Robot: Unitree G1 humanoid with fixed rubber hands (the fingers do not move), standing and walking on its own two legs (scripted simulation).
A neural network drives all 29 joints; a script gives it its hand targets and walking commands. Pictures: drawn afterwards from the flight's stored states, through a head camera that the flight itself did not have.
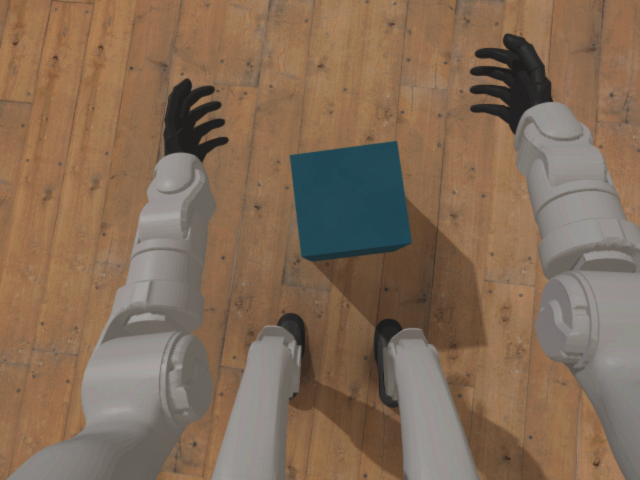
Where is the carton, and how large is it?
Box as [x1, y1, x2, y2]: [290, 141, 411, 261]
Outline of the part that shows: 396,141 290,155 301,256 312,261 393,251 411,242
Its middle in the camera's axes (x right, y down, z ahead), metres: +0.06 -0.06 +0.86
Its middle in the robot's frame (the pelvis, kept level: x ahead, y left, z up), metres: +0.48 -0.01 -0.51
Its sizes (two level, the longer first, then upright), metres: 0.210 0.200 0.250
